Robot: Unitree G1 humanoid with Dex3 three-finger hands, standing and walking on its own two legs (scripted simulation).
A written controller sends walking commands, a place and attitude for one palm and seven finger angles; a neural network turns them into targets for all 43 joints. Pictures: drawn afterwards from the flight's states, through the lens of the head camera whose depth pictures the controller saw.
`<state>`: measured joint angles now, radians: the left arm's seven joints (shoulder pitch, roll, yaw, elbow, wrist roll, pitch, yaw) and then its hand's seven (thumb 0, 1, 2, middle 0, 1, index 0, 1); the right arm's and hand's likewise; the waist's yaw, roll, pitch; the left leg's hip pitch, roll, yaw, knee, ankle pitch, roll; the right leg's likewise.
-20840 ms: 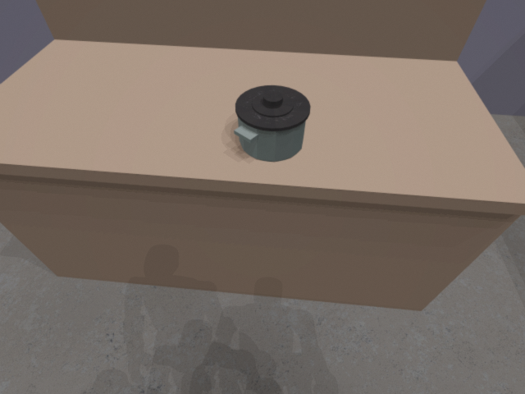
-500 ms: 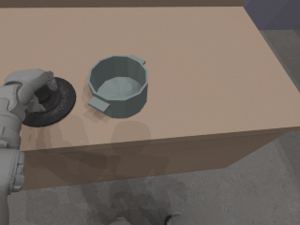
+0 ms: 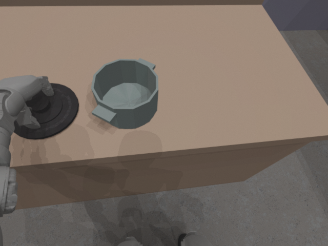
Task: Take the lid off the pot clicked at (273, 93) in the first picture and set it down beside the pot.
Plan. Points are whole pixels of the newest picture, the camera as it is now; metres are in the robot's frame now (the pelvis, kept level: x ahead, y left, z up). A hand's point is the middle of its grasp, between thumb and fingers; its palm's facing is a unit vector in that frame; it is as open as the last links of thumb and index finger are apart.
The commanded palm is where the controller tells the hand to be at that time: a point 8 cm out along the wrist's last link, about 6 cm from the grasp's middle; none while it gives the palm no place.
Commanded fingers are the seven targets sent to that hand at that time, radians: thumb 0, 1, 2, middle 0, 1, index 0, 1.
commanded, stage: raise the empty hand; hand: left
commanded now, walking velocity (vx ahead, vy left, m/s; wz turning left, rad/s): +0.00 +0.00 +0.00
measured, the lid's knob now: (40, 104) +0.48 +0.31 +0.00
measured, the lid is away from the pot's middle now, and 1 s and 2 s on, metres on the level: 0.23 0.23 0.23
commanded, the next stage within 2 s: draw the hand back to the body in 1.20 s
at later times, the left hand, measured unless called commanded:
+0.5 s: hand (17, 95) +0.45 +0.31 +0.08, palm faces -0.42 -0.10 -0.90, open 11.0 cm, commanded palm +0.47 +0.31 +0.14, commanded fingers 0.00 -0.00 0.63 -0.34 -0.87 -0.34 -0.87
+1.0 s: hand (6, 73) +0.46 +0.31 +0.14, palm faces -0.35 -0.08 -0.93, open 11.0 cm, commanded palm +0.46 +0.30 +0.20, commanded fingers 0.00 -0.00 0.63 -0.34 -0.87 -0.34 -0.87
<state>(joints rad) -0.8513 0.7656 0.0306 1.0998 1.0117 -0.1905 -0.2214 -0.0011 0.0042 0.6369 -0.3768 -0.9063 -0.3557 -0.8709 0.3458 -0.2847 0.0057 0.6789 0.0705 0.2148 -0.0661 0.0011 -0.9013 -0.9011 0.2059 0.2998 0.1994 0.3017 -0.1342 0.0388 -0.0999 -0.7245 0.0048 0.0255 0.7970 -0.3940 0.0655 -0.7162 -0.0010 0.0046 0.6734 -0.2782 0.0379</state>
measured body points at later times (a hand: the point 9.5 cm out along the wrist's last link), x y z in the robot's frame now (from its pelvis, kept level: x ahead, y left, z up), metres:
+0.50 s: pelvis +0.01 +0.01 +0.01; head +0.09 +0.02 +0.46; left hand +0.47 +0.32 +0.13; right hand +0.04 -0.26 -0.11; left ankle -0.02 +0.07 -0.71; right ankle +0.02 -0.16 -0.71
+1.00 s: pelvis +0.02 +0.01 +0.03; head +0.08 +0.01 +0.47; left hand +0.48 +0.31 +0.19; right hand +0.07 -0.25 -0.10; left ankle -0.02 +0.07 -0.71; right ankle +0.02 -0.16 -0.71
